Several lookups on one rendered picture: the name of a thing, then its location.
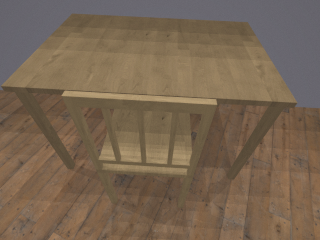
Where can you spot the table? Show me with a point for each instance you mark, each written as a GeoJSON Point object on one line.
{"type": "Point", "coordinates": [171, 57]}

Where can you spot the chair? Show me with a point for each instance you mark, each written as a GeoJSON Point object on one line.
{"type": "Point", "coordinates": [147, 135]}

